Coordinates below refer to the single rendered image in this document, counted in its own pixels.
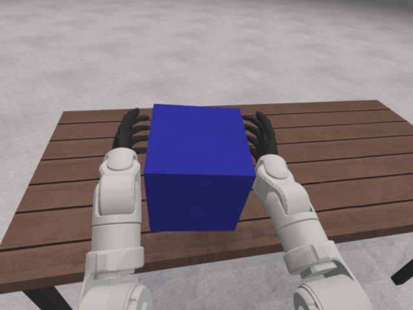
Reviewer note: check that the robot left hand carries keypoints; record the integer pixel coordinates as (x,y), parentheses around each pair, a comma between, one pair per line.
(123,137)

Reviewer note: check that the robot right hand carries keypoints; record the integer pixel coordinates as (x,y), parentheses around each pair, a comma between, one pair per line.
(265,143)

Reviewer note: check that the robot left forearm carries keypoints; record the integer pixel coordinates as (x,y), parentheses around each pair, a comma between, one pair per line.
(116,216)

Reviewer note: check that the left robot upper arm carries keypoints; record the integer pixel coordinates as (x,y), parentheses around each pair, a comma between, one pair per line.
(126,296)

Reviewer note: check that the right robot upper arm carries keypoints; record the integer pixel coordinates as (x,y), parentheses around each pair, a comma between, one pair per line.
(337,292)

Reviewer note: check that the carton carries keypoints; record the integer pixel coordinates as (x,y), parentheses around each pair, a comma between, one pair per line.
(198,169)

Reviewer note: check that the table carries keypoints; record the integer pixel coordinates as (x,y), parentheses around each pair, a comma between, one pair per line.
(353,158)

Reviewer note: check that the robot right forearm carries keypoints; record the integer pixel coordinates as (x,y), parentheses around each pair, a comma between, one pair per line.
(308,251)

